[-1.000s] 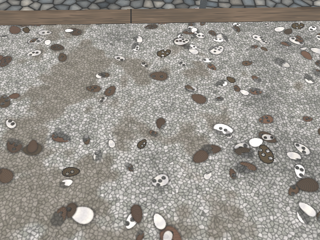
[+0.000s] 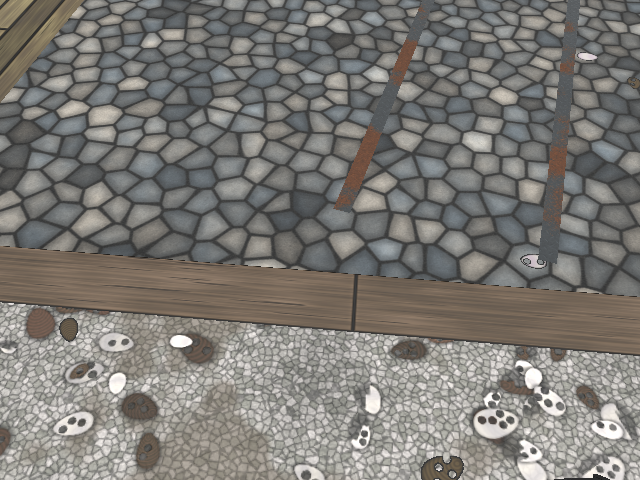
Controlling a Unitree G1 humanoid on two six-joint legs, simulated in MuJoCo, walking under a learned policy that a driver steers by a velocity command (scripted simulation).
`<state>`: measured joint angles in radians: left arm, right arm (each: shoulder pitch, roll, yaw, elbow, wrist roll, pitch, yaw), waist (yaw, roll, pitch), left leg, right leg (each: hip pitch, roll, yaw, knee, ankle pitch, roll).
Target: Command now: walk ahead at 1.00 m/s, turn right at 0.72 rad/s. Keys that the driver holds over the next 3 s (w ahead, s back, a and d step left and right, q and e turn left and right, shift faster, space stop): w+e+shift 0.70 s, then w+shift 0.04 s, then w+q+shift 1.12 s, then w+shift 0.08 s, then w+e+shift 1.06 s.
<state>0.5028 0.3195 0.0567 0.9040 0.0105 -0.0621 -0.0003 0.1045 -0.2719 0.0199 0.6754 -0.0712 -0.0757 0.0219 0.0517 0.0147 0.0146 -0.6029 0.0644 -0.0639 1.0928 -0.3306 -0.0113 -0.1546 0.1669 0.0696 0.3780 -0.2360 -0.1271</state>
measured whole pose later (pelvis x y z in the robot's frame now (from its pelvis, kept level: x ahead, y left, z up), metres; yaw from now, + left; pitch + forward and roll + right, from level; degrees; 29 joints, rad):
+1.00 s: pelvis +0.90 -0.25 -0.05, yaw -39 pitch +1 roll -3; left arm 0.41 0.31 0.04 0.86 0.03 -0.12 0.02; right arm 0.14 -0.30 -0.02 0.67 -0.02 -0.06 0.04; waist 0.07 0.03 0.00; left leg -0.57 0.06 0.02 0.49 0.40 0.10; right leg 0.16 0.18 0.04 0.43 -0.59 -0.14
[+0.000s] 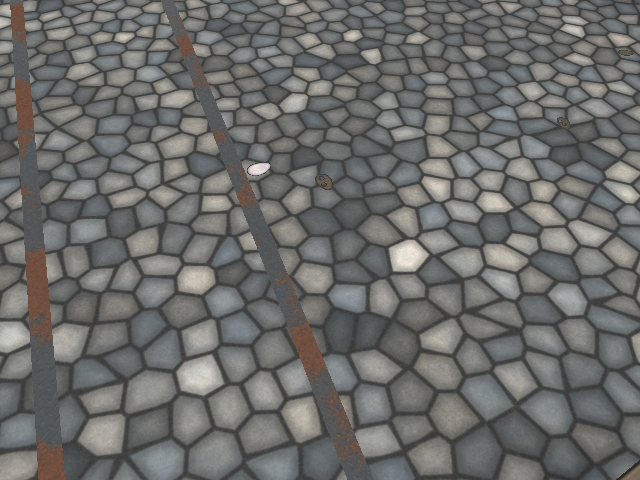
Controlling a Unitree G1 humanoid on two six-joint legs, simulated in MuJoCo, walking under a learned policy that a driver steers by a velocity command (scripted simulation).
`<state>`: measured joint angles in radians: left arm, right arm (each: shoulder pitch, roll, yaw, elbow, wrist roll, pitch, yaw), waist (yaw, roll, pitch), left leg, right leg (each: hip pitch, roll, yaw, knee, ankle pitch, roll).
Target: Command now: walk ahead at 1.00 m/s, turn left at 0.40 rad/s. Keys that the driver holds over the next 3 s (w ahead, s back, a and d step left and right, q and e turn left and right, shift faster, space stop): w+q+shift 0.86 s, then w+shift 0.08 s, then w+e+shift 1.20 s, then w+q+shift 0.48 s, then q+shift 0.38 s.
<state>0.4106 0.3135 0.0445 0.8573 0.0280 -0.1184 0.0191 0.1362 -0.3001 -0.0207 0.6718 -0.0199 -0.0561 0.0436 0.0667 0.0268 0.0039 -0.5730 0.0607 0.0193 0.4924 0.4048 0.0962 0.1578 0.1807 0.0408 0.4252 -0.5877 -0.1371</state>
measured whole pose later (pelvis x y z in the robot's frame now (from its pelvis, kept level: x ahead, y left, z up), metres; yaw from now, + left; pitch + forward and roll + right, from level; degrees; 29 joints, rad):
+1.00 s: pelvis +0.92 +0.34 -0.13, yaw +50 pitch -1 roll +0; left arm 0.31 0.23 0.02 0.79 0.03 -0.08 0.00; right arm 0.19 -0.31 -0.05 0.75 -0.04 0.00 0.02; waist 0.03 0.00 0.06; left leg -0.41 -0.15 0.11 0.71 -0.29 0.18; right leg -0.28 -0.09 0.00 1.43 -0.33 0.01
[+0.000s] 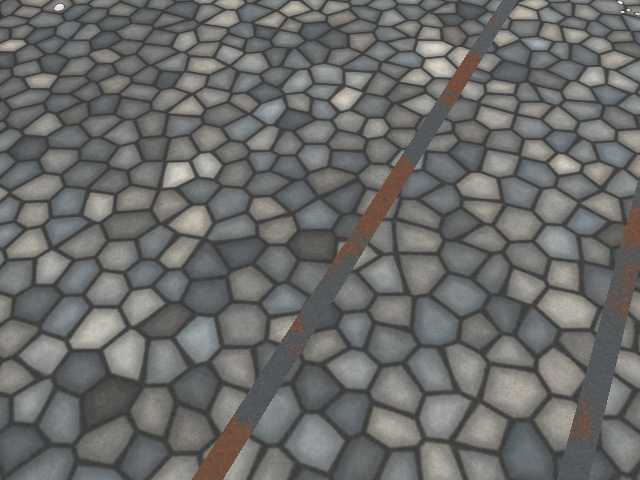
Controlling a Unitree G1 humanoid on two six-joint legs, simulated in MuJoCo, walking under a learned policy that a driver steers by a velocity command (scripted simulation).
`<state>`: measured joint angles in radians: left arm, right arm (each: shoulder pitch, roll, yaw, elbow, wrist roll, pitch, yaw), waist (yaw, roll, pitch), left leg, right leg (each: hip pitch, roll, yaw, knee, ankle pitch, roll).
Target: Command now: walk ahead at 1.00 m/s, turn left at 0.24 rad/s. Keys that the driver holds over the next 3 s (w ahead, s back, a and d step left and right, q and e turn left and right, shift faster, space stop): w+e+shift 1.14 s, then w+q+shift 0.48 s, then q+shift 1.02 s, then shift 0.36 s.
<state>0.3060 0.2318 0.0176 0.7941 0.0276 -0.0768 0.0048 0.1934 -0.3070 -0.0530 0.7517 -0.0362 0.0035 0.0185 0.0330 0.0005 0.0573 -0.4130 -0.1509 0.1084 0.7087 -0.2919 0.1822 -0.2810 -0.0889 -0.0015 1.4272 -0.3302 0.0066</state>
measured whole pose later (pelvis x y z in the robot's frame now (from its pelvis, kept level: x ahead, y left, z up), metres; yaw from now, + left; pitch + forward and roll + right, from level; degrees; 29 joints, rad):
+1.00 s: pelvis +0.93 -0.22 +0.03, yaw -44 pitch +2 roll +3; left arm 0.10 0.38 0.07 0.66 0.03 0.01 -0.06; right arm 0.42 -0.34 -0.06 0.82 -0.03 -0.10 -0.01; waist -0.05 -0.06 0.00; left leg -0.08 0.01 0.17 0.37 -0.32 -0.02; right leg -0.71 -0.04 -0.02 1.26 -0.22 -0.10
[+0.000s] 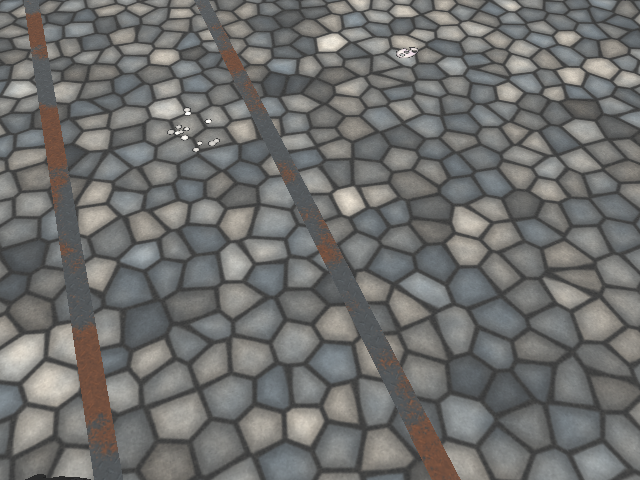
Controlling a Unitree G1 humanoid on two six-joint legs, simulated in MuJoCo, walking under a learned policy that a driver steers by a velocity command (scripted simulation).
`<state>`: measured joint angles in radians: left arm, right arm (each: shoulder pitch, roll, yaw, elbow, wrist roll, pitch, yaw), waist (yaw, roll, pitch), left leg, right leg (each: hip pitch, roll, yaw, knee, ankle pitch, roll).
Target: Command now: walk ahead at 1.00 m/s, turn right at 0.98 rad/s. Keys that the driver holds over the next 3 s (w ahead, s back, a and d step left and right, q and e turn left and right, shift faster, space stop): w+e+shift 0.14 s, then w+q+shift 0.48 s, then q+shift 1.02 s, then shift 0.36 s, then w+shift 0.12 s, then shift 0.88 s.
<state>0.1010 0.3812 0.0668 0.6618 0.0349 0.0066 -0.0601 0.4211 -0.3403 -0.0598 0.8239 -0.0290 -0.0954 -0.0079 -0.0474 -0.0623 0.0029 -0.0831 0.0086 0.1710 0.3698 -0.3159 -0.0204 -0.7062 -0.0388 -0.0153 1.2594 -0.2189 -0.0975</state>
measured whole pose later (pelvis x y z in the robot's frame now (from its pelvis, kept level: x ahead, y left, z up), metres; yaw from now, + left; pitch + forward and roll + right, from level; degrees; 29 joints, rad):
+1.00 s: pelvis +0.88 -0.03 -0.01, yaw +23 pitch +3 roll -1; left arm -0.06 0.27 0.01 0.55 -0.01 -0.10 0.02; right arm 0.29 -0.31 -0.09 0.71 0.04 0.02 -0.05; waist -0.08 -0.02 0.06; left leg -0.21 -0.21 -0.25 0.56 -0.35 0.12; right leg -0.59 0.04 0.19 0.49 0.02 0.09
